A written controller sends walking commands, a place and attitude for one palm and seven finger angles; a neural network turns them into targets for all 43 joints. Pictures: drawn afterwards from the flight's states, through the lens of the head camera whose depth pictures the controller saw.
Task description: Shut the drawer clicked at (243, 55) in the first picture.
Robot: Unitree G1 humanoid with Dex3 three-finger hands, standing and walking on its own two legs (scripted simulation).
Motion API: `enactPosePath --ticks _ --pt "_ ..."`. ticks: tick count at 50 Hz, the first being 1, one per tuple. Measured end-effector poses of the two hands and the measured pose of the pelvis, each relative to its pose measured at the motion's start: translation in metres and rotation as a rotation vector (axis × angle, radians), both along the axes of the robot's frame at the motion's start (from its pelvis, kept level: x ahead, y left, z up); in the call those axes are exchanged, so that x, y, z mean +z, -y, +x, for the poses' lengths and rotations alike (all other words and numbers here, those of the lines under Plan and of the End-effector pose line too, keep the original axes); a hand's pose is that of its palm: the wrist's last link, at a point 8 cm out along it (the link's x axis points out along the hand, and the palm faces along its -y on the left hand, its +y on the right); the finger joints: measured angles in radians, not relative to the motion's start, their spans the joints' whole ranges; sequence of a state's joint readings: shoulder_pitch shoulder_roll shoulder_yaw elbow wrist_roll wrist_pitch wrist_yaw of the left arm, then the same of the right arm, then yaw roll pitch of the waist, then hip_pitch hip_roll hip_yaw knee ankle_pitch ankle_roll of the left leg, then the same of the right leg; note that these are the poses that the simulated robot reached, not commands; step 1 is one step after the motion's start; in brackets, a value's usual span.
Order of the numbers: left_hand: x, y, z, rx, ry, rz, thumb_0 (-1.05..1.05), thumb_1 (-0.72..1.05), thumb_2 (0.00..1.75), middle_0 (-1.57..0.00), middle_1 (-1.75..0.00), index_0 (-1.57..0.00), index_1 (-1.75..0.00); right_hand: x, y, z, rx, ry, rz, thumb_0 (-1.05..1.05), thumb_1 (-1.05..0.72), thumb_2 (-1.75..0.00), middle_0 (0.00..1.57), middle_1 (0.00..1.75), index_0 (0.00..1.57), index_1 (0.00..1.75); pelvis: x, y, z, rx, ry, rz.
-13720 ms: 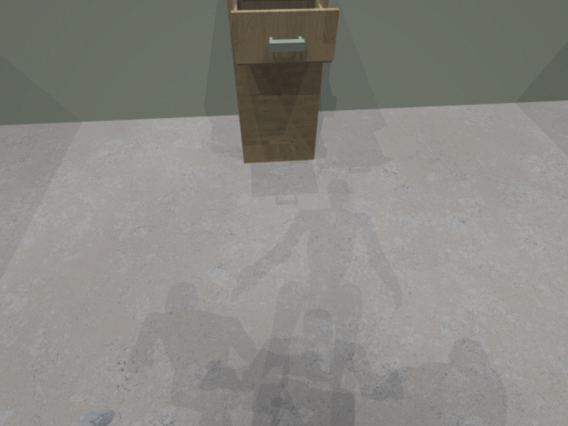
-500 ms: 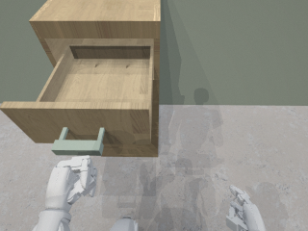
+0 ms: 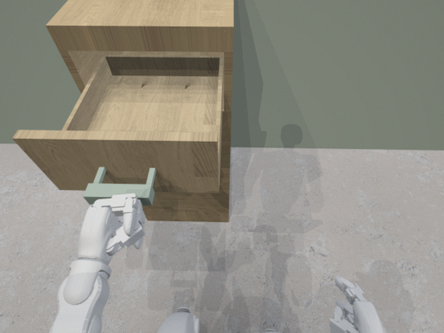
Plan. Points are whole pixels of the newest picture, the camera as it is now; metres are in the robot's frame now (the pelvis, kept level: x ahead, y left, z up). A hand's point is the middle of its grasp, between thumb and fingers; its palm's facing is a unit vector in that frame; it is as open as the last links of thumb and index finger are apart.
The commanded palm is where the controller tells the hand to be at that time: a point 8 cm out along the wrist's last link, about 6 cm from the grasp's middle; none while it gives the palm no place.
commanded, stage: push the drawer shut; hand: left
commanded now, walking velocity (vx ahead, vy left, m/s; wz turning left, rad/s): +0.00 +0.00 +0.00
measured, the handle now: (123, 183) +0.36 +0.20 +0.07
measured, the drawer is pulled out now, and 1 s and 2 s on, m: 0.26 0.12 0.00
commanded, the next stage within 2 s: none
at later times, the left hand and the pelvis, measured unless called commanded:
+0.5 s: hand (149, 188) +0.35 +0.15 +0.07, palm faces -0.02 -1.00 -0.03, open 3.1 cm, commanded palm +0.34 +0.20 +0.07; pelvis +0.00 +0.01 +0.01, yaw -1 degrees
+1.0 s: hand (157, 159) +0.42 +0.15 +0.06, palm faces -0.01 -1.00 -0.03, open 3.0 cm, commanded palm +0.41 +0.20 +0.07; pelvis +0.00 +0.01 +0.00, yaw -2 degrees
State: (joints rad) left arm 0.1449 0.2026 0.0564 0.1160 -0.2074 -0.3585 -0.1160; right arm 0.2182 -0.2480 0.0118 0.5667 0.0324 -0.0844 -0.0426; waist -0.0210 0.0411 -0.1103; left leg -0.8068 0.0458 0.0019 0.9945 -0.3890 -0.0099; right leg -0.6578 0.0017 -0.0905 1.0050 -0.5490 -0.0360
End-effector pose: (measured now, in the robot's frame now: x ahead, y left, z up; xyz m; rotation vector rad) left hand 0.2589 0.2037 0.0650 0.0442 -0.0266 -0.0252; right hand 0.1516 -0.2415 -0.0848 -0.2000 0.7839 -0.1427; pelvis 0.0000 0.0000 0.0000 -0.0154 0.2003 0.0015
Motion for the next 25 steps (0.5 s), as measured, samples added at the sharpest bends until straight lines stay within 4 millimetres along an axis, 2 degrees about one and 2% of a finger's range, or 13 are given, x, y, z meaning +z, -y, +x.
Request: enactPosePath --ticks 10,25 --pt "0.002 0.001 0.034 0.001 -0.006 -0.008 0.0 0.81 0.92 -1.4 -1.6 -1.4 -1.6 0.0 -0.005 -0.014 -0.009 -0.025 0.006 0.02 -0.9 -0.9 0.2 0.29 0.2 0.3 0.003 -0.004 -0.006 -0.004 0.005 -0.003" --pt "0.001 0.002 0.073 0.002 0.001 -0.011 0.0 0.83 0.91 -1.4 -1.6 -1.4 -1.6 -0.007 -0.001 -0.048 -0.056 -0.144 -0.001 0.01 -0.9 -0.9 0.2 0.29 0.2 0.3 0.006 -0.011 -0.004 -0.02 -0.007 -0.002"
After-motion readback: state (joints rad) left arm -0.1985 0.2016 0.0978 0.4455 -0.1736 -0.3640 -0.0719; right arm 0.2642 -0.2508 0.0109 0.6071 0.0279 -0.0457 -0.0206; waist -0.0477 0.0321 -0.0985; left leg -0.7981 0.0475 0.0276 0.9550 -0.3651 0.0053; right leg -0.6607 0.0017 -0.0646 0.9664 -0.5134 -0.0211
